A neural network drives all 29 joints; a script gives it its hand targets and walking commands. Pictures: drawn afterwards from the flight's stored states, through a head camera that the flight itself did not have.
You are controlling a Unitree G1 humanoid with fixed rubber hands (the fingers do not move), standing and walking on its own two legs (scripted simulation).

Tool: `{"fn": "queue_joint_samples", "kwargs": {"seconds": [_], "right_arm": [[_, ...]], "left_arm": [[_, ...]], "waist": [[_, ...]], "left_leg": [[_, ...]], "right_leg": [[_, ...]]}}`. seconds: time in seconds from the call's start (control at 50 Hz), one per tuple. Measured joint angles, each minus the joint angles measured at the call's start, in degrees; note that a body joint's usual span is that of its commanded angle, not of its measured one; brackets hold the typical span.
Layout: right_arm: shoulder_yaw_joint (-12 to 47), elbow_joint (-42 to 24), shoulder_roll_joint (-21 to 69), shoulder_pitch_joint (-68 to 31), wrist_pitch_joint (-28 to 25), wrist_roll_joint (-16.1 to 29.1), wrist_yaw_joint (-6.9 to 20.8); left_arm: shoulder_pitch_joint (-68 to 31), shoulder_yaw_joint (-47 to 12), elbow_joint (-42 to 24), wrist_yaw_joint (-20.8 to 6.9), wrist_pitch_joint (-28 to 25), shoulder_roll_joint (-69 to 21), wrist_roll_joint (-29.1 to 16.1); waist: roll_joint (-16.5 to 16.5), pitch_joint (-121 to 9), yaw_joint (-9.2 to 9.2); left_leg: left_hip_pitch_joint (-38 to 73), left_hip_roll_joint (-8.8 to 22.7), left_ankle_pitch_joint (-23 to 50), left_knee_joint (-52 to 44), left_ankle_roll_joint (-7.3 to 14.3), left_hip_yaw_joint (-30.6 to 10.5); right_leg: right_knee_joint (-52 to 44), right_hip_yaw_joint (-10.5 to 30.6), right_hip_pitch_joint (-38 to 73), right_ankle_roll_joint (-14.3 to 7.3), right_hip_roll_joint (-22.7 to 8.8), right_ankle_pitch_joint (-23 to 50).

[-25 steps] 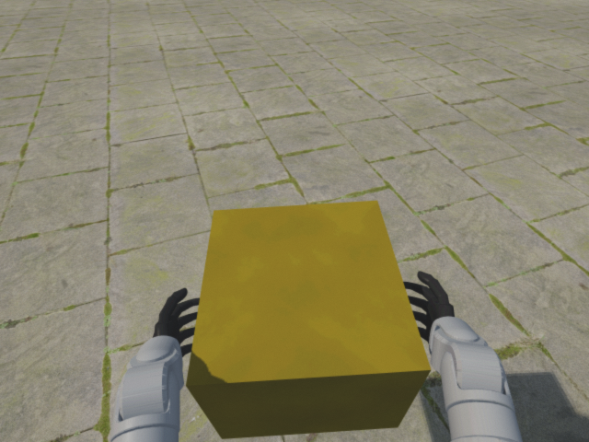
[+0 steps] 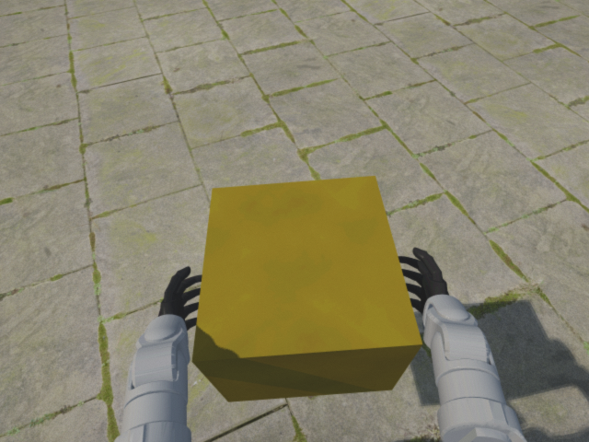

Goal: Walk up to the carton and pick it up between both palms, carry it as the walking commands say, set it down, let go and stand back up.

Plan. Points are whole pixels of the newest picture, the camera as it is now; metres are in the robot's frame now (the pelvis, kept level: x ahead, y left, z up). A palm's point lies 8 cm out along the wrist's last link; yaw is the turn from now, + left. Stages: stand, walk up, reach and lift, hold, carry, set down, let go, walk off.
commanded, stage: set down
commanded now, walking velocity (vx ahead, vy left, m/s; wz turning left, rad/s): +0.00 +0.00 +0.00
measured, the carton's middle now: (301, 288) +0.37 +0.01 -0.11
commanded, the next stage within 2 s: none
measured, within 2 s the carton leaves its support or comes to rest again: neither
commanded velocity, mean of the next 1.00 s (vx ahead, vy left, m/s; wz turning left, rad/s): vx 0.00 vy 0.00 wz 0.00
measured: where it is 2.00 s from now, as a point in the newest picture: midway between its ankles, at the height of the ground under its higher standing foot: outside the picture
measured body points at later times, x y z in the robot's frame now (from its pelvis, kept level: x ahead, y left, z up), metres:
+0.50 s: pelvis -0.04 -0.03 -0.05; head +0.13 -0.04 +0.36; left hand +0.30 +0.18 -0.13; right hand +0.34 -0.19 -0.12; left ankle +0.02 +0.12 -0.74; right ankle -0.01 -0.12 -0.74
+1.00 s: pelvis -0.08 +0.01 -0.13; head +0.16 +0.01 +0.25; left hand +0.34 +0.21 -0.22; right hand +0.37 -0.16 -0.21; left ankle +0.02 +0.13 -0.74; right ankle -0.01 -0.12 -0.74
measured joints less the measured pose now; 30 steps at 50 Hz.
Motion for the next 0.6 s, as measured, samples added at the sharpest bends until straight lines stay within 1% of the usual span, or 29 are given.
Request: {"fn": "queue_joint_samples", "kwargs": {"seconds": [0.06,0.14,0.26,0.32,0.38,0.46,0.54,0.6], "right_arm": [[0.04,-0.01,0.0,0.69,-2.66,-0.01,0.1],[0.34,-0.02,-0.02,0.81,-6.53,0.0,0.28],[3.58,0.02,-1.49,0.59,-11.8,-0.01,-0.75],[5.97,0.05,-2.33,-0.36,-12.25,0.47,-1.83],[6.85,0.12,-2.51,-2.29,-11.81,0.99,-2.42],[6.49,1.62,-2.55,-7.9,-10.89,0.99,-3.41],[5.87,2.28,-2.55,-12.19,-10.0,0.99,-3.91],[4.54,3.93,-2.01,-14.89,-8.86,0.99,-3.92]], "left_arm": [[0.43,0.0,-0.01,0.07,-2.41,-0.39,0.0],[1.27,0.0,-0.02,0.28,-6.99,-0.67,0.0],[1.52,0.01,0.02,0.67,-12.97,-0.5,-0.28],[1.53,0.02,0.24,0.93,-14.46,0.35,-1.56],[0.89,0.11,0.74,1.3,-15.39,1.3,-2.98],[-4.17,2.42,3.54,0.91,-15.98,2.65,-3.69],[-7.87,4.47,4.28,0.23,-15.62,3.27,-3.68],[-9.65,5.81,4.38,-0.24,-13.67,3.72,-3.68]], "waist": [[0.0,0.03,0.0],[-0.02,0.08,0.0],[-0.03,-0.26,0.73],[-0.34,-1.18,1.05],[-0.52,-2.9,1.67],[-0.58,-3.46,2.28],[-1.21,-3.46,2.94],[-1.21,-3.46,3.02]], "left_leg": [[-3.09,-0.1,0.46,0.0,0.0,-0.41],[-9.65,-0.45,2.33,0.78,0.0,-1.17],[-21.25,-0.49,3.87,6.19,0.0,-1.81],[-25.79,-0.49,3.75,9.77,0.0,-2.37],[-29.15,-0.45,1.9,12.63,0.0,-3.37],[-32.22,-0.14,-3.49,16.25,0.0,-4.78],[-36.93,-0.15,-3.43,19.93,0.0,-5.39],[-39.8,-0.15,-3.95,22.07,0.0,-5.59]], "right_leg": [[0.11,0.22,-3.2,-0.14,0.07,0.2],[1.25,1.9,-10.13,-0.19,0.37,1.07],[5.79,3.45,-21.6,-0.49,1.21,1.24],[9.15,4.15,-26.25,-0.76,1.88,0.67],[13.21,4.51,-30.56,-0.99,2.74,-0.44],[19.41,3.79,-35.35,-1.33,3.89,-2.44],[22.15,3.26,-39.53,-1.51,4.29,-2.43],[23.68,3.0,-42.12,-1.22,4.44,-2.42]]}}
